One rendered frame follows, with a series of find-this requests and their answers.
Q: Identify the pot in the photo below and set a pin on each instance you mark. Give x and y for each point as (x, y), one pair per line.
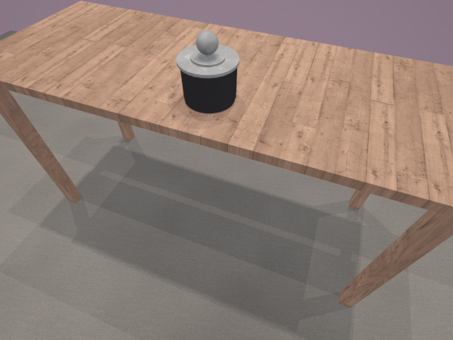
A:
(209, 95)

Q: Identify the lid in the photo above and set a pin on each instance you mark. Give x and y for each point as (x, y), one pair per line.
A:
(192, 62)

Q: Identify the table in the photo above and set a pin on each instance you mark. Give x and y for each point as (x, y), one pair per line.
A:
(380, 124)

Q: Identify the knob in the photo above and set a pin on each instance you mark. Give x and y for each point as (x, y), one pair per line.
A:
(207, 42)

